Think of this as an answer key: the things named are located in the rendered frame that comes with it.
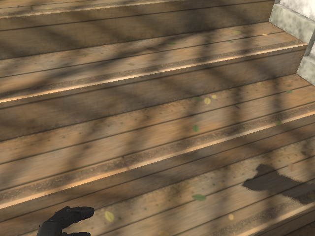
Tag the left robot hand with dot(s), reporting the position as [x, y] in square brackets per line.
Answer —
[64, 218]

